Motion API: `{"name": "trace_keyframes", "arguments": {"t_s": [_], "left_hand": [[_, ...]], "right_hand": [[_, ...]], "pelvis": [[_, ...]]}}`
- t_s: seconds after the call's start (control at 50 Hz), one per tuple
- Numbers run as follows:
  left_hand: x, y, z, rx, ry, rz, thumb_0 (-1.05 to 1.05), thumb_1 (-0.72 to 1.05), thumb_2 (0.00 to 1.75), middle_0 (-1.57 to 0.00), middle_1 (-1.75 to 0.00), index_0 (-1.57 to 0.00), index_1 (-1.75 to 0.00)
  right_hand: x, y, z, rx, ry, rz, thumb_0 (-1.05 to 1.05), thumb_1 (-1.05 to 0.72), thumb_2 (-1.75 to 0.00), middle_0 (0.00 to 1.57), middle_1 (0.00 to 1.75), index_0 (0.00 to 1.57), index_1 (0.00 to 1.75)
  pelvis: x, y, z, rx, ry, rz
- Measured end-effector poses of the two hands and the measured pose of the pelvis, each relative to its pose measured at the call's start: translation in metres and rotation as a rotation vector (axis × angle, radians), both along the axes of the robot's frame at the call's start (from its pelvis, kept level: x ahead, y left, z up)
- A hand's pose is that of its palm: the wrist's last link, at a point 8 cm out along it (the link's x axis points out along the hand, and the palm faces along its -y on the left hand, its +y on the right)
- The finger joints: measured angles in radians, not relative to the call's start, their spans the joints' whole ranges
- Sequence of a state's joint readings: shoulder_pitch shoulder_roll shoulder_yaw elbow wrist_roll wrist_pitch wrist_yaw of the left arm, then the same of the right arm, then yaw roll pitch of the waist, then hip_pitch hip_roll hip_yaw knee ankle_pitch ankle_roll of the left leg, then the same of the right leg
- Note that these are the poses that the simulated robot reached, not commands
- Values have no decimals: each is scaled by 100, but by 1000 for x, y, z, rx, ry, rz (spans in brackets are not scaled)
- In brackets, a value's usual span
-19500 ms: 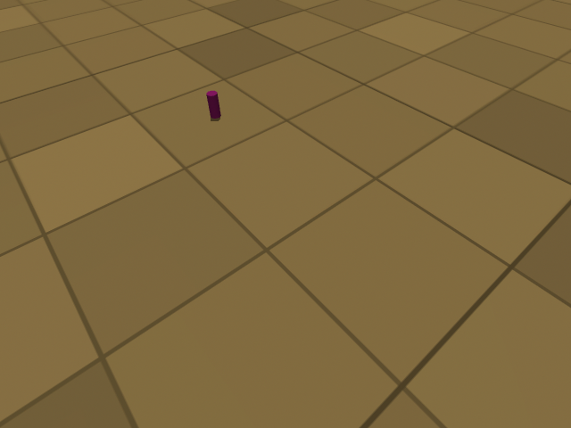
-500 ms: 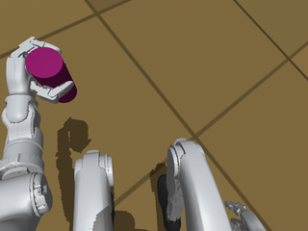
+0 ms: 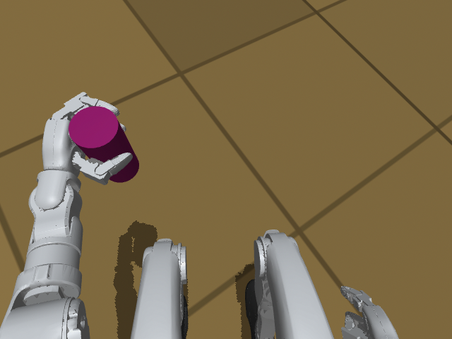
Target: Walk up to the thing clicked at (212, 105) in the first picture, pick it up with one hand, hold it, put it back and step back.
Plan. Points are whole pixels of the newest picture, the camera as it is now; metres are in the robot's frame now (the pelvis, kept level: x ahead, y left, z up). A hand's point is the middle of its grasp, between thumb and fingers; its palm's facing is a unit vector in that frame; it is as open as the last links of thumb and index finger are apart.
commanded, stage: lift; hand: left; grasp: from the side
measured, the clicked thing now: (109, 149) +0.45 +0.20 -0.02
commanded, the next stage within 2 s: hold in 1.58 s
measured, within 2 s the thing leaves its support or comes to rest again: neither
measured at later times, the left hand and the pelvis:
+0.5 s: hand (43, 88) +0.41 +0.20 +0.19, palm faces +0.06 -1.00 -0.02, open 9.7 cm; pelvis +0.03 +0.00 +0.15, yaw +2 degrees
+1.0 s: hand (7, 21) +0.41 +0.18 +0.26, palm faces +0.01 -1.00 -0.02, open 9.7 cm; pelvis +0.06 +0.00 +0.23, yaw +2 degrees
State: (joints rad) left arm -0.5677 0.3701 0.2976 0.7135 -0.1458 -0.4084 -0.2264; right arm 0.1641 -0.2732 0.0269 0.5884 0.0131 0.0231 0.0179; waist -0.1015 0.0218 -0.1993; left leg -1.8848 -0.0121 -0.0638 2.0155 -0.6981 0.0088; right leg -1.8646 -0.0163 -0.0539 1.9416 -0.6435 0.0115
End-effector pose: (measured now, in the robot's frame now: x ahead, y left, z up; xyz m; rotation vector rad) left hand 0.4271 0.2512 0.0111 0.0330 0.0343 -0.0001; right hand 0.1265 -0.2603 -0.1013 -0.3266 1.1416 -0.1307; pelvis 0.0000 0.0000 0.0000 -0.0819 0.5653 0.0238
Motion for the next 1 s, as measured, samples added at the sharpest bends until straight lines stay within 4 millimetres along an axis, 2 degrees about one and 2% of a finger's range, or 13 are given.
{"name": "trace_keyframes", "arguments": {"t_s": [0.22,0.38,0.5,0.58,0.68,0.82,1.0], "left_hand": [[-24,-3,81,-3,3,25,-3,-44,118,-71,-109,-77,-111],[-37,-9,141,-3,27,29,-3,-44,118,-71,-109,-77,-112],[-41,-1,177,-18,24,61,-3,-44,118,-70,-109,-77,-112],[-39,1,194,-15,20,46,-3,-44,118,-71,-109,-77,-112],[-41,-6,210,-15,37,-2,-3,-44,118,-71,-108,-77,-111],[-43,-5,236,-29,16,37,-3,-44,118,-72,-108,-78,-110],[-42,-13,255,-15,30,9,-3,-44,118,-72,-108,-78,-110]], "right_hand": [[25,6,60,32,-69,-22,1,-92,-90,20,30,20,30],[42,9,120,37,-136,-46,1,-91,-89,20,30,20,30],[54,10,163,23,-187,-39,1,-91,-89,20,30,20,30],[59,11,183,13,-204,-25,1,-91,-89,20,30,20,30],[60,15,200,19,-204,-19,1,-92,-89,20,30,20,30],[59,24,213,51,-185,-15,1,-92,-89,20,30,20,30],[60,27,231,62,-178,-19,1,-92,-89,20,30,21,30]], "pelvis": [[11,-2,64,14,-55,8],[24,-1,118,20,-119,12],[34,0,152,22,-168,17],[39,2,168,21,-196,21],[44,6,186,22,-228,21],[51,6,207,34,-264,17],[60,5,227,40,-306,20]]}}
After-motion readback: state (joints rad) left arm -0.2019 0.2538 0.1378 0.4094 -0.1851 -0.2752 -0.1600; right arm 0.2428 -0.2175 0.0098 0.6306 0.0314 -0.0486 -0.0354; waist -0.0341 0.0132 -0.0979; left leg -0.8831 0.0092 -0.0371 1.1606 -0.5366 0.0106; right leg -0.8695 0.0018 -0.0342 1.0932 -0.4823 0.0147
